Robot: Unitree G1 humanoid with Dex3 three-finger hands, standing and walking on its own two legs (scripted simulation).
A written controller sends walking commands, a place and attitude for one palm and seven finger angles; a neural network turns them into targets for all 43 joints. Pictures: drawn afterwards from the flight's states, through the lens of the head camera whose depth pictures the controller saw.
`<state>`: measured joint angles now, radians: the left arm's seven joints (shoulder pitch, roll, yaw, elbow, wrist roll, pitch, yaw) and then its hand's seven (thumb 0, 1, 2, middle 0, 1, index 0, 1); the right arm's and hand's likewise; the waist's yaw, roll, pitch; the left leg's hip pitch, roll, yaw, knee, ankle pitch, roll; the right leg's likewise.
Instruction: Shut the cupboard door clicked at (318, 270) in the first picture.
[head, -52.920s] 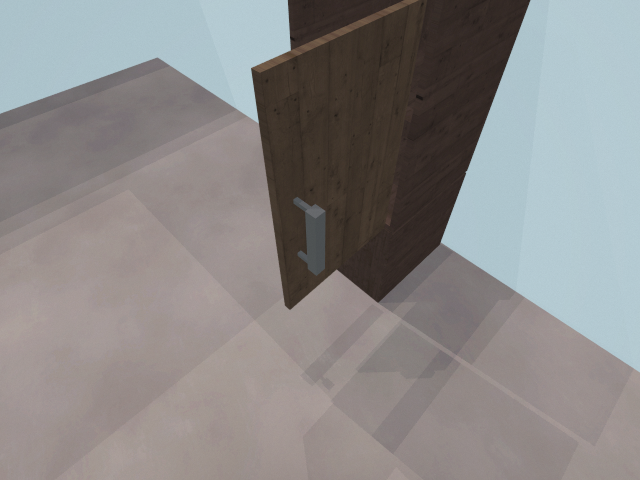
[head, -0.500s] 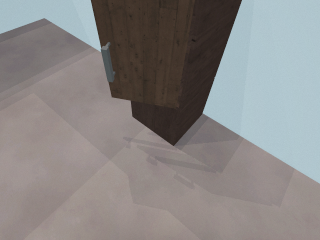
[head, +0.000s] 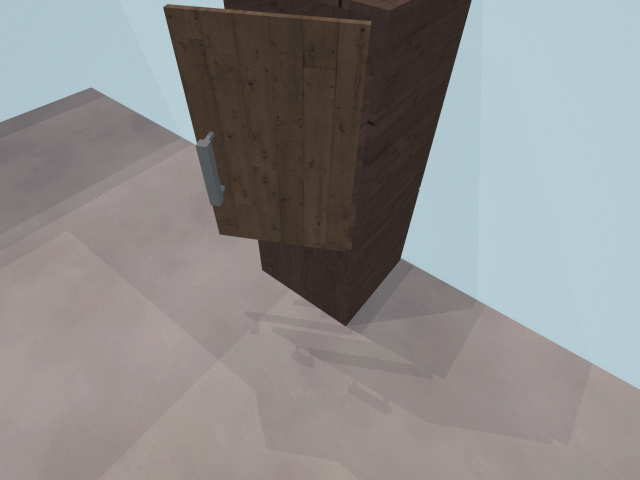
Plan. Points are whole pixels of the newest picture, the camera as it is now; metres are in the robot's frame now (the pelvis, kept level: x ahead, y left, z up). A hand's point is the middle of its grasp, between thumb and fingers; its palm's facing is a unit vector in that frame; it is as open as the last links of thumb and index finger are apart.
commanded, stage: take the last steps up to it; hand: left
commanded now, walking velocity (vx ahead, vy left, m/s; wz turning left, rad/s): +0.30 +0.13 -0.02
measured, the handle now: (213, 169) +0.77 +0.29 -0.09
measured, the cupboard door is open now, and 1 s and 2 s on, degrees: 28 28 28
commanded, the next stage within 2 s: come to a stop and stand still in 0.62 s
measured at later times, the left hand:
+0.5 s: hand (195, 451) +0.19 +0.20 -0.16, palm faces +0.10 -0.96 -0.26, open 7.2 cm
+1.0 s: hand (175, 419) +0.25 +0.25 -0.19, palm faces +0.05 -0.98 -0.21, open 7.4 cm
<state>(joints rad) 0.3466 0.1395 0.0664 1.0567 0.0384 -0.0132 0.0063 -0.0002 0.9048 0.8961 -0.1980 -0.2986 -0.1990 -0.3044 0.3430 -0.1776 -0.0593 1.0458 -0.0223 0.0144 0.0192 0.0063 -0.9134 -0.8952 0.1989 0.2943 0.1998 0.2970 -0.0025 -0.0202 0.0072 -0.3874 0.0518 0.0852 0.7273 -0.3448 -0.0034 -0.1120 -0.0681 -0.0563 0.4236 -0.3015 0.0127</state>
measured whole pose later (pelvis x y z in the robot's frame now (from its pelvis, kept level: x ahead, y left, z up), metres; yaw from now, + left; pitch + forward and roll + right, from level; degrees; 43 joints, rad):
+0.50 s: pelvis +0.15 +0.01 +0.00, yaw +0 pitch +0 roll +2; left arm 0.29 0.12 0.08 1.00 0.03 -0.05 0.03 -0.01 0.94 0.90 -0.20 -0.30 -0.20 -0.30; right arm 0.34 -0.15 -0.05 1.11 -0.03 0.00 0.00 0.01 -0.91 -0.89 0.20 0.29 0.20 0.30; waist 0.00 0.04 0.01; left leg -0.43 0.03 0.07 1.06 -0.32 0.02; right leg -0.23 -0.03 -0.14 0.51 -0.27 -0.07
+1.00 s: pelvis +0.27 +0.07 -0.01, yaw -3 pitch -1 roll +0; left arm 0.30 0.15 0.05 1.08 0.02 0.05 0.04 0.00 0.91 0.90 -0.20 -0.30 -0.20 -0.30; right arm 0.05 -0.13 -0.01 1.00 -0.02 0.01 -0.04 0.00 -0.91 -0.89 0.20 0.29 0.20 0.30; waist 0.05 -0.02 0.12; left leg -0.35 0.06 0.16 0.56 -0.19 0.03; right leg -0.33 -0.03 -0.03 0.91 -0.57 0.01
